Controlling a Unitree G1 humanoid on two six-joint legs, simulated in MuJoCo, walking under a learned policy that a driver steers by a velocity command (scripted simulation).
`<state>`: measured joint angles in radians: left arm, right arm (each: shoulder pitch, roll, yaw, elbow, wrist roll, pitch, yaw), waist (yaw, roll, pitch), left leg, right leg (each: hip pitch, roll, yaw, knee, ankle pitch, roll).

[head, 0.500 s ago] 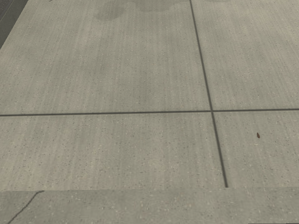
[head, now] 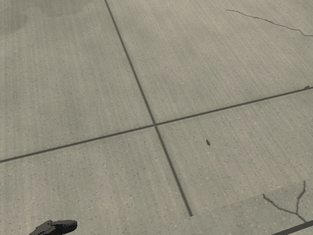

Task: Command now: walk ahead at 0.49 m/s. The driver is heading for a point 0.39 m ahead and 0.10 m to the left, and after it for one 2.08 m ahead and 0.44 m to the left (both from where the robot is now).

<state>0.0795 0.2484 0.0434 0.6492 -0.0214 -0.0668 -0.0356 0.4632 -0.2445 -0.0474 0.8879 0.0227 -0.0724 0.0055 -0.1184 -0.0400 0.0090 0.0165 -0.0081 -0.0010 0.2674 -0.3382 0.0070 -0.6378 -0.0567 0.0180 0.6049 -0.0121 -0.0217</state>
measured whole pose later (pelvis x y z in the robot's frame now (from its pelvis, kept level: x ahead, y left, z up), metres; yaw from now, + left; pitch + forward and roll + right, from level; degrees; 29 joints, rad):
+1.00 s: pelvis +0.36 -0.03 -0.02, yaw +27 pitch +2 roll +0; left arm 0.18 0.23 0.03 0.73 0.02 -0.02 -0.02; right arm 0.09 -0.26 -0.04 0.55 0.01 0.05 -0.04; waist 0.02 0.02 -0.01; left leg -0.43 -0.10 -0.20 0.84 -0.49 0.00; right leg -0.33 0.01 0.00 0.69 -0.40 -0.01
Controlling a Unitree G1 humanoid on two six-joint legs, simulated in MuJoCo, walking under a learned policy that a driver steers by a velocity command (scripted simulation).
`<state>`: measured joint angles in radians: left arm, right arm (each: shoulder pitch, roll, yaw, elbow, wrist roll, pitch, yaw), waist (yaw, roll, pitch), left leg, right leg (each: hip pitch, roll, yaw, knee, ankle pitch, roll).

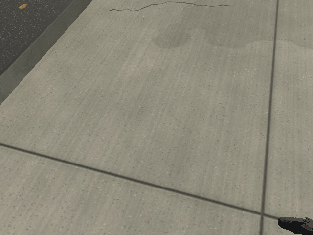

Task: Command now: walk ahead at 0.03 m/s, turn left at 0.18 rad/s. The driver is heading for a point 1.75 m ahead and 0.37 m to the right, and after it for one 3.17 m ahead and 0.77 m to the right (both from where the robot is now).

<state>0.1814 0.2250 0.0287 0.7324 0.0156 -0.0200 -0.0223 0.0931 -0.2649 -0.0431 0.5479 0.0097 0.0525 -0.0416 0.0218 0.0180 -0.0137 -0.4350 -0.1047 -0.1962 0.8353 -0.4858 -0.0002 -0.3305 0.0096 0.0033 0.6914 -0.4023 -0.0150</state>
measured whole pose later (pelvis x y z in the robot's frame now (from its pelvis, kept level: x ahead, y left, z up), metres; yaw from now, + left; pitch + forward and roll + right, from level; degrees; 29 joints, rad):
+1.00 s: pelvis -0.03 +0.02 +0.02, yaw +0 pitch +0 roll +0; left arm 0.26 0.21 0.02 0.98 0.00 0.03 0.06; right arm 0.32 -0.21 -0.02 0.78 -0.01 0.02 -0.03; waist 0.01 0.00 0.01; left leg -0.18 -0.02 -0.06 0.43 -0.25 -0.01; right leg -0.22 -0.03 0.04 0.45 -0.23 0.03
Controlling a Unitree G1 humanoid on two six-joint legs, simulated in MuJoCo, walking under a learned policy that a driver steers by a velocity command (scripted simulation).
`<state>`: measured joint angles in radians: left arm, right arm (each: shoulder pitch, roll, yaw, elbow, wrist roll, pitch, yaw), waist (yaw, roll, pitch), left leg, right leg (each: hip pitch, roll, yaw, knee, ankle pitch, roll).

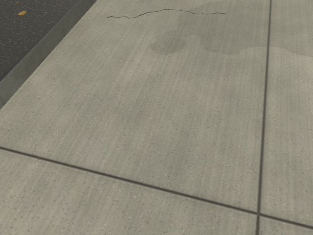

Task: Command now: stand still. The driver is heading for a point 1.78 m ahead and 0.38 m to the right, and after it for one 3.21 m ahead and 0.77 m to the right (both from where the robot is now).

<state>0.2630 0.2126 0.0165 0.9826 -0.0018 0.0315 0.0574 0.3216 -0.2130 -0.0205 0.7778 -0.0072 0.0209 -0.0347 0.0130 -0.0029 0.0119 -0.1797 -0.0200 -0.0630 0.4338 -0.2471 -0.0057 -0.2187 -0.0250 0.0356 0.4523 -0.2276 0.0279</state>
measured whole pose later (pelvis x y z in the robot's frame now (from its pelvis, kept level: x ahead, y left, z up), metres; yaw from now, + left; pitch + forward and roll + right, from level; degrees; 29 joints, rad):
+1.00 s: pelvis +0.01 +0.00 +0.00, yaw +0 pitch +0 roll +0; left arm 0.33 0.16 -0.01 1.10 -0.01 0.02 0.06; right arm 0.37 -0.16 0.00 1.04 0.00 0.01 -0.04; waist 0.00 -0.01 0.02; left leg -0.15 -0.01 -0.05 0.37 -0.23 -0.01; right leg -0.19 -0.01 0.05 0.39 -0.20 0.02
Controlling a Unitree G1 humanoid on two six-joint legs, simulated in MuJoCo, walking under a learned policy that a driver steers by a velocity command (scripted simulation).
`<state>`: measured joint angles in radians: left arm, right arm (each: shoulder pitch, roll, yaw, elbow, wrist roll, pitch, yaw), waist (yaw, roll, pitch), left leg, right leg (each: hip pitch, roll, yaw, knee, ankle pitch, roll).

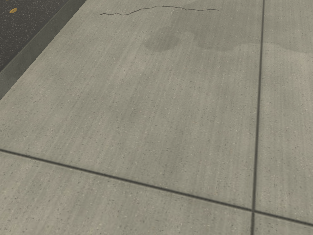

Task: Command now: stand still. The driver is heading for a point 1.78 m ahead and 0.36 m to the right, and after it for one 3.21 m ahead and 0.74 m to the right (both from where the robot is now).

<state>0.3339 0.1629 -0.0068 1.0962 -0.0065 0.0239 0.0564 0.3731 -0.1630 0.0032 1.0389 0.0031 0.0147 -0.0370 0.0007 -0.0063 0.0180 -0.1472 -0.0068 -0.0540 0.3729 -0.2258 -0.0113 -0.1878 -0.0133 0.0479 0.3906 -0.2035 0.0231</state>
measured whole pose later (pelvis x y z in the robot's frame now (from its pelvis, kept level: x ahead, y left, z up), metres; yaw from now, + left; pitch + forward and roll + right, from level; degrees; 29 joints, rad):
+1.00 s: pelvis +0.01 +0.01 +0.00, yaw +0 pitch +0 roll +0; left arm 0.38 0.15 -0.01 1.12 -0.01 0.02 0.06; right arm 0.40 -0.15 0.01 1.08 0.01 0.01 -0.03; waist 0.00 -0.01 0.02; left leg -0.13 -0.01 -0.04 0.36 -0.23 0.00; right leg -0.17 -0.02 0.06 0.38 -0.22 0.03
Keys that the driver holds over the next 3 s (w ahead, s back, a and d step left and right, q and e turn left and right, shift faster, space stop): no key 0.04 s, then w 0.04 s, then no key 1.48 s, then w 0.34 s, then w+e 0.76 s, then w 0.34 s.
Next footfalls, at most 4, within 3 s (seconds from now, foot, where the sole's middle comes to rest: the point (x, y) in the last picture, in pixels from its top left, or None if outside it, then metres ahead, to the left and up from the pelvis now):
2.36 right None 0.46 -0.11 -0.94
2.74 left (155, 198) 0.75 0.04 -0.94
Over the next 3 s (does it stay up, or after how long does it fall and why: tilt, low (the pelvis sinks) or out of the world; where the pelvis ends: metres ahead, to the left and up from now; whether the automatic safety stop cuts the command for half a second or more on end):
stays up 0.68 -0.03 -0.16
